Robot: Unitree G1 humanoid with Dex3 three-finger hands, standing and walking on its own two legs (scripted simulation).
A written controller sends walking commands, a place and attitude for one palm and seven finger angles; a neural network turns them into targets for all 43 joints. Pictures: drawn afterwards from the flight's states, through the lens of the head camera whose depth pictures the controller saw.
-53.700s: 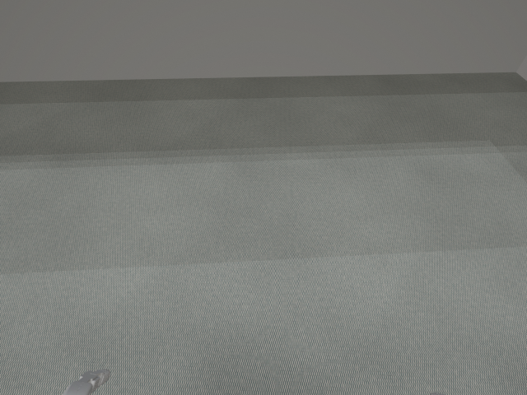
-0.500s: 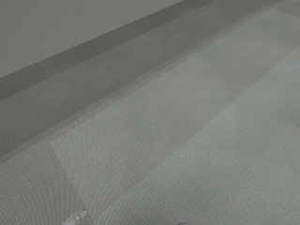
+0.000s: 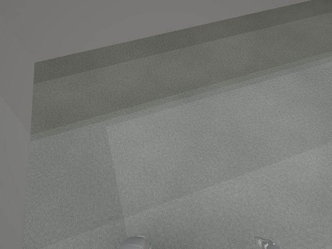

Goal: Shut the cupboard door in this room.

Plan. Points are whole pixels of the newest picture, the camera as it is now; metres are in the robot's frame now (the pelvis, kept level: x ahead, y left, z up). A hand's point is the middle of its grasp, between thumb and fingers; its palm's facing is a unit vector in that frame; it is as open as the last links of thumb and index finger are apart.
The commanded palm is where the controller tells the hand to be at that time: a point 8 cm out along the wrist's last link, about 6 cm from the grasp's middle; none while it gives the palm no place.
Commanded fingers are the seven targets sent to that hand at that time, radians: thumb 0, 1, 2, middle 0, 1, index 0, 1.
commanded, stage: turn or walk to find it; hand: left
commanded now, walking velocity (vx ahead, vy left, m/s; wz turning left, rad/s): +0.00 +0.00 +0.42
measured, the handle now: out of the picture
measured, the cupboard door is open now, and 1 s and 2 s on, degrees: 76 76 76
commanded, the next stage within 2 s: none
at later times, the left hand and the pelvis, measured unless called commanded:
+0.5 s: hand (99, 242) +0.13 +0.20 -0.15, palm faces +0.17 -0.95 -0.26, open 7.4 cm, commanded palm none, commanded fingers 0.00 0.90 0.90 -0.20 -0.30 -0.20 -0.30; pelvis +0.04 -0.01 -0.01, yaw +11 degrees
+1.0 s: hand out of the picture -0.04 +0.19 -0.18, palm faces +0.48 -0.84 -0.25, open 7.4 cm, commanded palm none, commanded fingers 0.00 0.90 0.90 -0.20 -0.30 -0.20 -0.30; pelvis +0.05 +0.00 -0.01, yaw +26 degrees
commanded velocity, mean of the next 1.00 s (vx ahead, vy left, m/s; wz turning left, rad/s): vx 0.00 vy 0.00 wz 0.42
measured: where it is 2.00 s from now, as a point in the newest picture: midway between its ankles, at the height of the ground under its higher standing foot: outside the picture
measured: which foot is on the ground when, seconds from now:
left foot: up 0.00-0.04, down 0.06-0.50, up 0.52-0.96, down 0.98-1.00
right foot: down 0.00-0.06, up 0.08-0.48, down 0.50-0.98, up 1.00-1.00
